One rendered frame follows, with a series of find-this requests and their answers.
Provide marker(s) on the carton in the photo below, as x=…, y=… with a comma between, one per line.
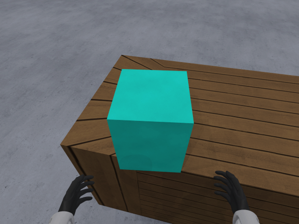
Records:
x=151, y=120

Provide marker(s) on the robot right hand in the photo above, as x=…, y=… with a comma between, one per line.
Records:
x=235, y=196

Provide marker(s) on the robot right forearm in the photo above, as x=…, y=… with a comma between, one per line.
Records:
x=245, y=217

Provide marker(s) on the robot left forearm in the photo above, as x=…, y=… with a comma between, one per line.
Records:
x=62, y=217

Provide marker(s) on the robot left hand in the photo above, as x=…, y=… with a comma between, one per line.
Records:
x=72, y=199

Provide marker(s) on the pedestal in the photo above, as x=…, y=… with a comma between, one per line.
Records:
x=245, y=122

